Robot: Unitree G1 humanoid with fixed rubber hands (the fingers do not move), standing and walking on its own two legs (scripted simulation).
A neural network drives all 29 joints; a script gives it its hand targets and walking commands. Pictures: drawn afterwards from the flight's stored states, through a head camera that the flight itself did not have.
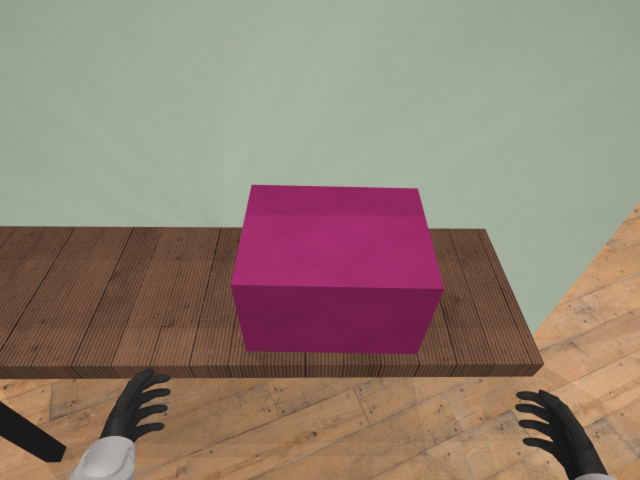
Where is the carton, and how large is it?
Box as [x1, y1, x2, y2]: [231, 185, 443, 353]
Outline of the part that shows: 251,185 231,280 231,288 246,350 416,353 443,290 417,188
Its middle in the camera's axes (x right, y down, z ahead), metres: +0.02 +0.05 +0.66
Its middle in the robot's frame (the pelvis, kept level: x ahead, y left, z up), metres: +0.46 -0.02 -0.03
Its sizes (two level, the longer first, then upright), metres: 0.285 0.214 0.181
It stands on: a table, 0.65 m high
